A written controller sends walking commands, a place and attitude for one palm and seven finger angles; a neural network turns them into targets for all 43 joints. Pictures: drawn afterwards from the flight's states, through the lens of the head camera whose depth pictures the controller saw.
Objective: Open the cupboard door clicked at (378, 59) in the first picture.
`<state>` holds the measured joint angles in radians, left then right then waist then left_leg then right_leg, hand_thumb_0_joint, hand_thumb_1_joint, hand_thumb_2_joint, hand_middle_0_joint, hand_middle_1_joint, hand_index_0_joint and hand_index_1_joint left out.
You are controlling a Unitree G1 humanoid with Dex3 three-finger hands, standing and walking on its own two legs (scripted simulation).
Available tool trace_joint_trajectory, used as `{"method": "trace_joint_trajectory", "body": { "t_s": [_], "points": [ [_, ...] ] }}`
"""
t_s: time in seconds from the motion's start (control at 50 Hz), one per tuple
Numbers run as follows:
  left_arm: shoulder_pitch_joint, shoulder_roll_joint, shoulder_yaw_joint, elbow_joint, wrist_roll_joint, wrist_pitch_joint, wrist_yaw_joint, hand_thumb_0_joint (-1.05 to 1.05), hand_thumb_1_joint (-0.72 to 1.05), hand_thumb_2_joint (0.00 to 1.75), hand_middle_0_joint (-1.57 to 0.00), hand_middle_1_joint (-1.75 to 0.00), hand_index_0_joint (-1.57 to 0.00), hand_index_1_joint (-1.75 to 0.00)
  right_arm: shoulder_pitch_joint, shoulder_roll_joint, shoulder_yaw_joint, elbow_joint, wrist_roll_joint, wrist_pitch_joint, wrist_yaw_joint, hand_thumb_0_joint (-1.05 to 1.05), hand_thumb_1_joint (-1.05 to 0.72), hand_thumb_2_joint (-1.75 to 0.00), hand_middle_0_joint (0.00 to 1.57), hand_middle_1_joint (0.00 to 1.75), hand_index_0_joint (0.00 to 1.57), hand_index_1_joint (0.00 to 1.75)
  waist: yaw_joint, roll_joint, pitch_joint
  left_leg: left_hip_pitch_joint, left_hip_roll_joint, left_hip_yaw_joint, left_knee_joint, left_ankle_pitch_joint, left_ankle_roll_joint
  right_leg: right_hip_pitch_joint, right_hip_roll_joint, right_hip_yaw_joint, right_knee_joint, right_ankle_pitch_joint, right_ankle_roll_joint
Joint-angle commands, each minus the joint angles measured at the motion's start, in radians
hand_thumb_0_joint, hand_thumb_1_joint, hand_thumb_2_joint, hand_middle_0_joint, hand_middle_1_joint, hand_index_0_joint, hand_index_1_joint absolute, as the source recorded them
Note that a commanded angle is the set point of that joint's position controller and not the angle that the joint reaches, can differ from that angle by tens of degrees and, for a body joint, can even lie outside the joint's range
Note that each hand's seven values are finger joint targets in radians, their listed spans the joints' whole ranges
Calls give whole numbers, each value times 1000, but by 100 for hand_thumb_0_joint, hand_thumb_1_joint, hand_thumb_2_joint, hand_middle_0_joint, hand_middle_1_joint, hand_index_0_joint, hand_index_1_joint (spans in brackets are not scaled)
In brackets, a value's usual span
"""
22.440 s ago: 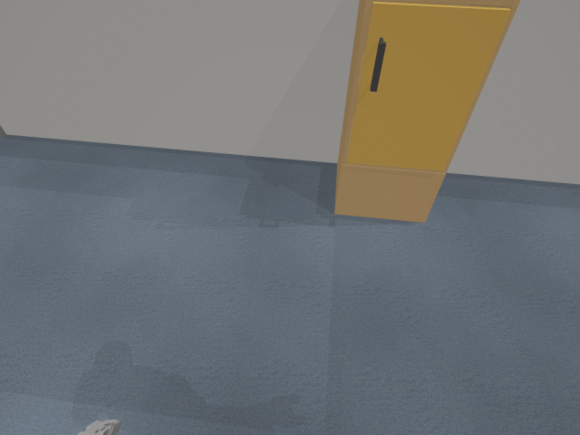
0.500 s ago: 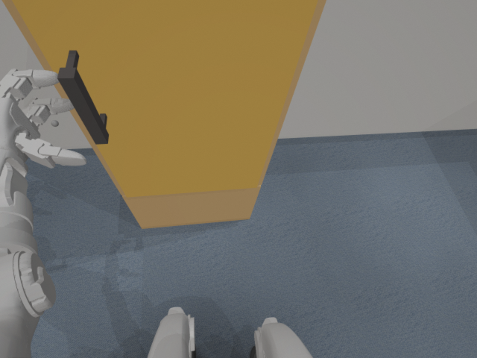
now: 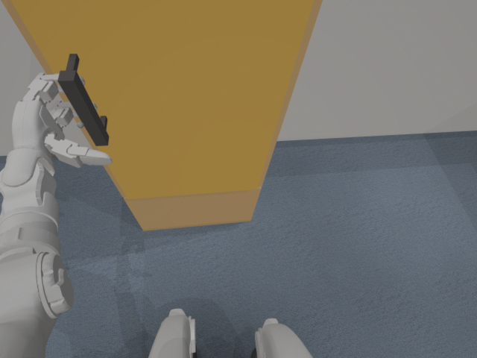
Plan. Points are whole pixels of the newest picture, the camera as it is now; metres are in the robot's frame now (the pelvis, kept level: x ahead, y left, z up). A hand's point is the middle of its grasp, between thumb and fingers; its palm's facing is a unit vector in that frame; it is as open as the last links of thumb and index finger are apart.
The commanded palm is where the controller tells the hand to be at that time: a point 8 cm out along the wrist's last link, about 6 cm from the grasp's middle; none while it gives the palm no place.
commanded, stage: slide the fingers in behind the handle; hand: left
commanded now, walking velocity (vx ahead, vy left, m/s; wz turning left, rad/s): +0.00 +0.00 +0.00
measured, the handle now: (88, 103) +0.52 +0.24 +0.07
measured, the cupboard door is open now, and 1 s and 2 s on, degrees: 0 0 5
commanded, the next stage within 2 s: close the thumb around the handle in 0.80 s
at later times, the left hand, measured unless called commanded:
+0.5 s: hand (97, 122) +0.47 +0.22 +0.08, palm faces +0.09 -1.00 +0.00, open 13.8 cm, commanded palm +0.45 +0.26 +0.08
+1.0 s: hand (93, 124) +0.47 +0.22 +0.08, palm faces +0.09 -1.00 +0.00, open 13.7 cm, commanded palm +0.45 +0.27 +0.08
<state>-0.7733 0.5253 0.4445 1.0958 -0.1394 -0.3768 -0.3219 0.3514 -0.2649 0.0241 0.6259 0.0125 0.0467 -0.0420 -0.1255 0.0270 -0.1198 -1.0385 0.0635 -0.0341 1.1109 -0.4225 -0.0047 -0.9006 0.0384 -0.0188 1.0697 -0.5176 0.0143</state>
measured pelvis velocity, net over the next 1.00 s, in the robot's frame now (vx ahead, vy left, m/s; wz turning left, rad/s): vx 0.00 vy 0.00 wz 0.00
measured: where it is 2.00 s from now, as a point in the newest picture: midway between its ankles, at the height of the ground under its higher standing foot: outside the picture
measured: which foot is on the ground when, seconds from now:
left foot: down 0.00-1.00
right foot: down 0.00-1.00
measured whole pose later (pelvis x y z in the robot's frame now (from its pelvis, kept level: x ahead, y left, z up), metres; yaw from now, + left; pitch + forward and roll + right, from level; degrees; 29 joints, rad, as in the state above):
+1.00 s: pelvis +0.00 +0.00 +0.00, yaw +0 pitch +20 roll -3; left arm -0.77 0.47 0.41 1.09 -0.13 -0.41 -0.25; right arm 0.36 -0.26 0.02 0.64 0.01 0.05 -0.03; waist -0.13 0.03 -0.12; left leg -1.04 0.06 -0.03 1.11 -0.42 -0.01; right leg -0.90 0.04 -0.02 1.07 -0.52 0.01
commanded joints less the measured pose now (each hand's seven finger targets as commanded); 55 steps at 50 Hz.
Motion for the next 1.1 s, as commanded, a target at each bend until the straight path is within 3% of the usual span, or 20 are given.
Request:
{"method": "trace_joint_trajectory", "body": {
  "t_s": [0.0, 0.1, 0.18, 0.26, 0.32, 0.36, 0.48, 0.56, 0.62, 0.66, 0.68, 0.7, 0.8, 0.84, 0.88, 0.92, 1.0, 1.02, 1.04, 1.08],
  "points": [
    [-406, 259, 20, -223, -10, -86, 34, 0, -50, 30, -30, -120, -30, -120, 128, -172, -68, -54, -6, -13, -11, 0, -90, -90, 20, 30, 20, 30, -8, 102, -430, 481, -23, -23, -113, 254, 32, 20, 25, -16, -153, 260, -29],
    [-420, 255, 12, -216, -7, -88, 36, 0, -50, 30, -30, -120, -30, -120, 134, -173, -68, -46, -6, -14, -9, 0, -90, -90, 20, 30, 20, 30, -12, 99, -436, 473, -24, -22, -111, 245, 33, 31, 25, -12, -155, 263, -29],
    [-421, 177, -42, -237, -14, -92, 35, 0, -50, 30, -30, -120, -30, -120, 132, -165, -72, -40, -7, -15, -5, 0, -90, -90, 20, 30, 20, 30, -20, 125, -448, 518, -24, -25, -112, 261, 31, 8, 26, -18, -159, 265, -32],
    [-385, 190, -13, -228, -26, -85, 44, 0, -50, 30, -30, -120, -30, -120, 134, -168, -74, -40, -6, -14, -6, 0, -90, -90, 20, 30, 20, 30, -5, 91, -455, 499, -27, -23, -117, 276, 33, 45, 25, -17, -159, 292, -32],
    [-389, 195, -10, -215, -16, -76, 65, 0, -50, 30, -30, -120, -30, -120, 130, -164, -70, -44, -6, -11, -3, 0, -90, -90, 20, 30, 20, 30, -6, 76, -411, 460, -30, -17, -121, 250, 34, 49, 23, -15, -162, 280, -29],
    [-394, 193, -9, -227, -5, -86, 85, 0, -50, 30, -30, -120, -30, -120, 128, -160, -69, -49, -9, -11, 1, 0, -90, -90, 20, 30, 20, 30, 0, 98, -419, 459, -32, -13, -117, 257, 34, 51, 22, -12, -155, 290, -29],
    [-414, 235, 7, -172, 17, -92, 95, 0, -50, 30, -30, -120, -30, -120, 128, -166, -65, -53, -8, -7, -1, 0, -90, -90, 20, 30, 20, 30, -18, 51, -374, 392, -33, -8, -111, 195, 40, 54, 20, 0, -163, 254, -23],
    [-427, 248, 16, -186, 3, -91, 69, 0, -50, 30, -30, -120, -30, -120, 131, -166, -65, -54, -8, -7, -6, 0, -90, -90, 20, 30, 20, 30, -9, 92, -441, 420, -33, -8, -103, 229, 37, 65, 19, 2, -148, 281, -26],
    [-389, 255, 28, -179, -9, -80, 56, 0, -50, 30, -30, -120, -30, -120, 131, -168, -67, -58, -6, -5, -8, 0, -90, -90, 20, 30, 20, 30, 1, 69, -447, 416, -32, -4, -102, 245, 37, 85, 19, -1, -149, 301, -25],
    [-434, 216, -2, -218, -14, -88, 55, 0, -50, 30, -30, -120, -30, -120, 130, -164, -68, -54, -6, -8, -5, 0, -90, -90, 20, 30, 20, 30, -8, 108, -462, 462, -29, -13, -102, 262, 34, 49, 20, -7, -144, 297, -27],
    [-416, 194, -14, -219, -15, -87, 55, 0, -50, 30, -30, -120, -30, -120, 127, -162, -70, -55, -6, -9, -3, 0, -90, -90, 20, 30, 20, 30, -6, 118, -458, 470, -31, -10, -101, 262, 33, 42, 22, -6, -149, 293, -28],
    [-410, 212, 1, -220, -17, -88, 59, 0, -50, 30, -30, -120, -30, -120, 130, -165, -68, -53, -8, -9, -3, 0, -90, -90, 20, 30, 20, 30, -2, 109, -455, 464, -29, -13, -104, 257, 32, 50, 23, -9, -149, 287, -28],
    [-430, 204, -12, -200, -5, -93, 72, 0, -50, 30, -30, -120, -30, -120, 130, -166, -70, -44, -6, -11, -5, 0, -90, -90, 20, 30, 20, 30, -20, 79, -412, 436, -29, -17, -108, 208, 35, 28, 23, -9, -159, 244, -26],
    [-433, 231, 9, -218, -4, -103, 76, 0, -50, 30, -30, -120, -30, -120, 134, -169, -70, -42, -8, -10, -5, 0, -90, -90, 20, 30, 20, 30, -10, 99, -430, 450, -30, -20, -107, 226, 35, 34, 25, -8, -152, 253, -32],
    [-423, 214, -2, -231, -6, -106, 76, 0, -50, 30, -30, -120, -30, -120, 128, -165, -71, -43, -8, -11, -6, 0, -90, -90, 20, 30, 20, 30, -6, 116, -453, 477, -30, -19, -111, 243, 32, 36, 23, -10, -153, 264, -31],
    [-408, 192, -17, -231, -8, -104, 73, 0, -39, 35, -31, -121, -31, -121, 127, -163, -70, -45, -7, -10, -3, 0, -90, -90, 20, 30, 20, 30, -6, 121, -450, 492, -30, -20, -114, 261, 30, 34, 25, -14, -154, 274, -32],
    [-408, 219, 4, -214, -8, -101, 76, 0, -16, 44, -32, -124, -32, -124, 129, -168, -70, -41, -8, -8, -5, 0, -90, -90, 20, 30, 20, 30, -7, 95, -422, 468, -28, -23, -119, 244, 30, 39, 25, -16, -157, 264, -31],
    [-417, 194, -17, -227, -10, -100, 74, 0, -11, 47, -33, -124, -33, -124, 126, -166, -70, -45, -6, -9, -4, 0, -90, -90, 20, 30, 20, 30, -14, 97, -425, 474, -30, -21, -120, 241, 32, 38, 25, -14, -161, 264, -30],
    [-403, 217, 9, -217, -8, -102, 77, 0, -5, 49, -33, -125, -33, -125, 132, -167, -71, -45, -10, -10, -3, 0, -90, -90, 20, 30, 20, 30, -3, 89, -429, 465, -30, -22, -115, 244, 33, 45, 27, -14, -154, 268, -33],
    [-395, 204, -2, -215, -9, -98, 75, 0, 6, 54, -34, -126, -34, -126, 126, -165, -71, -45, -8, -8, -3, 0, -90, -90, 20, 30, 20, 30, -6, 99, -426, 469, -30, -17, -116, 248, 32, 43, 24, -14, -158, 275, -30]
  ]
}}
